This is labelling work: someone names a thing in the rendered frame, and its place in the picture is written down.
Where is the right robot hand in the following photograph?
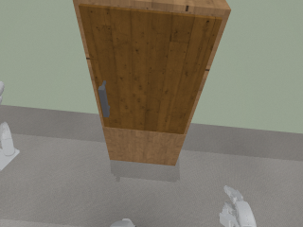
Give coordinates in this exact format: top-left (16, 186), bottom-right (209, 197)
top-left (219, 185), bottom-right (257, 227)

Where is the handle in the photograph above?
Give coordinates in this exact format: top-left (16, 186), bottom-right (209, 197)
top-left (98, 80), bottom-right (111, 117)

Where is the cupboard door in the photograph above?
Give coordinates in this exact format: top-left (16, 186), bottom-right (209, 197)
top-left (79, 3), bottom-right (223, 134)

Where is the left robot hand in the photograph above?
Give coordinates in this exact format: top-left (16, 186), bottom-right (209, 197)
top-left (0, 81), bottom-right (20, 171)

